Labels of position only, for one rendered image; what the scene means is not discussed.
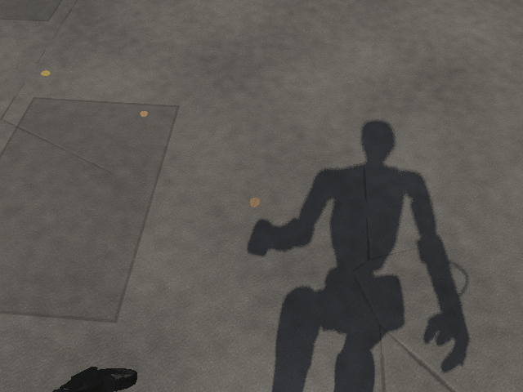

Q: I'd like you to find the left robot hand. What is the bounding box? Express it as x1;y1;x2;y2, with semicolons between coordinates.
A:
52;367;137;392

